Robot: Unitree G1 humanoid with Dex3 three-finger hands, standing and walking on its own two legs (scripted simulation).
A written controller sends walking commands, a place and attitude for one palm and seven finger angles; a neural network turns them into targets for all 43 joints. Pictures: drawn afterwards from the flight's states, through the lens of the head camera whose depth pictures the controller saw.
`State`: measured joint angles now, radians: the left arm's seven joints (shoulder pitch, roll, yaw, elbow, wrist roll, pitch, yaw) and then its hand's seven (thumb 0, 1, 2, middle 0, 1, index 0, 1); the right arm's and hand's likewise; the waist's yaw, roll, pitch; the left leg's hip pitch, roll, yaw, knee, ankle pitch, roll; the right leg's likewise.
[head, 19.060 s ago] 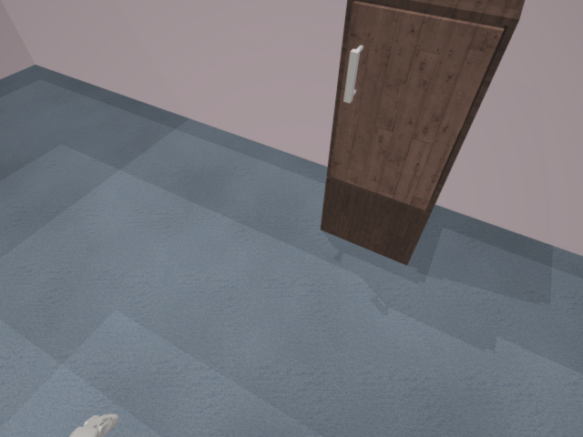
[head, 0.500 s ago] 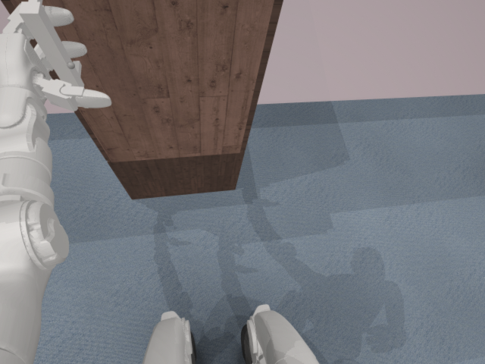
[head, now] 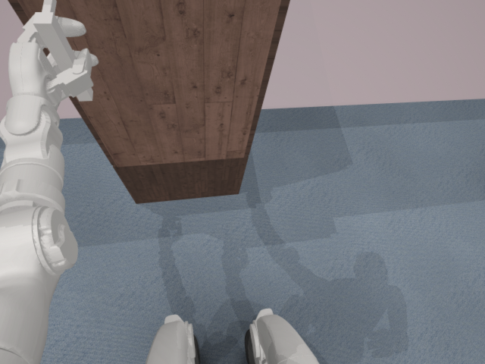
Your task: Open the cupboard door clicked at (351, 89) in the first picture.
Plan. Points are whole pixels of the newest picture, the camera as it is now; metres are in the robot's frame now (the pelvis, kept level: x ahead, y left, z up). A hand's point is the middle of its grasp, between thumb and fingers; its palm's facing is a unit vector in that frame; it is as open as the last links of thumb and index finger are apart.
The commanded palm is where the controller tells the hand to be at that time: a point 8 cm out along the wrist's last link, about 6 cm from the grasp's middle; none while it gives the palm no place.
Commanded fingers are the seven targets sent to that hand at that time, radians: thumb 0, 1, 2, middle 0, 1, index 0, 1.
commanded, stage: close the thumb around the handle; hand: left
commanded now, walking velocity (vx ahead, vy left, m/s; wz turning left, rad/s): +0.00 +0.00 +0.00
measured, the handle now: (69, 52) +0.59 +0.21 +0.08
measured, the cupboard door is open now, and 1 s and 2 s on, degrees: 0 29 46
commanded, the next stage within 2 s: pull the door open along its arc in 0.10 s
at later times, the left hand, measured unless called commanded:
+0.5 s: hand (86, 86) +0.52 +0.18 +0.09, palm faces +0.03 -1.00 -0.01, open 5.4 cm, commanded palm +0.47 +0.22 +0.08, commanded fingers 0.00 0.90 0.90 -0.40 -1.35 -0.40 -1.35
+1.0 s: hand (137, 160) +0.40 +0.10 +0.09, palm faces +0.43 -0.90 +0.02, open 5.6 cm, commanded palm +0.33 +0.15 +0.08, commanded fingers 0.00 0.90 0.90 -0.40 -1.35 -0.40 -1.35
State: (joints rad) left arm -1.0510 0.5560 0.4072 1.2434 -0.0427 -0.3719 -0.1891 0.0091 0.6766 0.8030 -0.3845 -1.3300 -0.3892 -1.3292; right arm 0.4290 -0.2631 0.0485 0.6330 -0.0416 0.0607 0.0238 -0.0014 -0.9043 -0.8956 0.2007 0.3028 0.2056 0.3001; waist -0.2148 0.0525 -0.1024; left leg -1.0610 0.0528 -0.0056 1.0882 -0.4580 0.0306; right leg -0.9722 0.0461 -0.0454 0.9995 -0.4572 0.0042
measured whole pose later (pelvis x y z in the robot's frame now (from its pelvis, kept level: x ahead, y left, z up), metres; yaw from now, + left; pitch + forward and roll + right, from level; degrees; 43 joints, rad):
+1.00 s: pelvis +0.01 -0.02 +0.02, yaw +2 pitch +15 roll +0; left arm -0.31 -0.03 0.08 0.49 0.01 -0.32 0.46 -0.01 0.72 0.75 -0.39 -1.35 -0.39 -1.35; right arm 0.24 -0.20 0.00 0.56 -0.06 0.05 0.06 0.00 -0.91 -0.90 0.20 0.30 0.20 0.30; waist -0.04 0.04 -0.16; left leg -0.78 0.03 0.02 0.96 -0.44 0.00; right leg -0.73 0.02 -0.02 0.95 -0.48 -0.02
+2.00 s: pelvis +0.00 -0.04 +0.02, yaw +4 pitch +12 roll +0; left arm -0.15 -0.13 -0.18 0.38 0.08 -0.28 0.60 0.00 -0.38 0.35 -0.32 -1.12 -0.31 -1.12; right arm 0.20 -0.18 -0.01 0.62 -0.08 0.04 0.01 0.01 -0.91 -0.90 0.20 0.30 0.20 0.30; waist -0.01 0.04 -0.13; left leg -0.73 0.01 -0.02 0.94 -0.41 -0.02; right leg -0.68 0.01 -0.06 0.96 -0.48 -0.05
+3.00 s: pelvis +0.00 -0.02 +0.02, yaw +3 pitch +9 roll +0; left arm 0.16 0.06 -0.22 0.07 -0.05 -0.32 0.08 -0.01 -0.50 0.30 -0.19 -0.32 -0.18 -0.32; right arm 0.23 -0.21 0.02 0.48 -0.01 0.01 0.01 0.01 -0.90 -0.90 0.20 0.30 0.20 0.30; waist 0.00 0.05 -0.10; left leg -0.70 0.00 0.01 0.97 -0.43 0.01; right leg -0.65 0.00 -0.03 0.97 -0.48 -0.01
